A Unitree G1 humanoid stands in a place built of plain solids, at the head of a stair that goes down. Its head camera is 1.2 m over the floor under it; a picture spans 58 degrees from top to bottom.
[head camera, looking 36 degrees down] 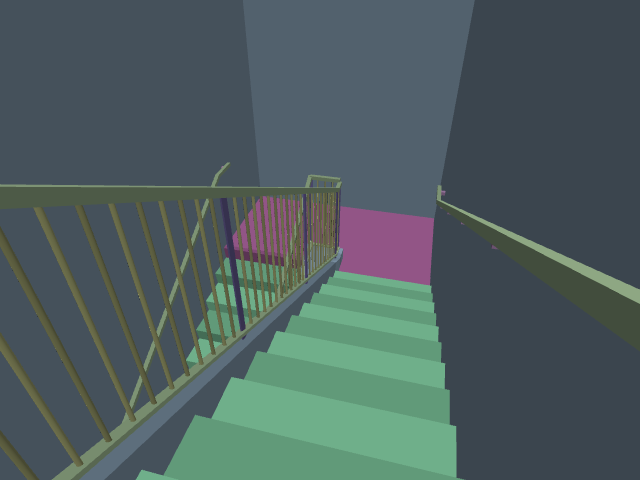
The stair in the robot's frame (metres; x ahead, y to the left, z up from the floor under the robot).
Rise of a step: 0.16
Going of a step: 0.29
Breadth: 1.00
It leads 14 degrees to the right of straight ahead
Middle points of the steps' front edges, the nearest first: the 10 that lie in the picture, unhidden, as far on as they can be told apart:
0.83 -0.01 -0.32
1.12 -0.08 -0.48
1.40 -0.15 -0.64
1.69 -0.22 -0.80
1.98 -0.29 -0.96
2.26 -0.36 -1.12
2.55 -0.43 -1.28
2.83 -0.51 -1.44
3.12 -0.58 -1.60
3.40 -0.65 -1.76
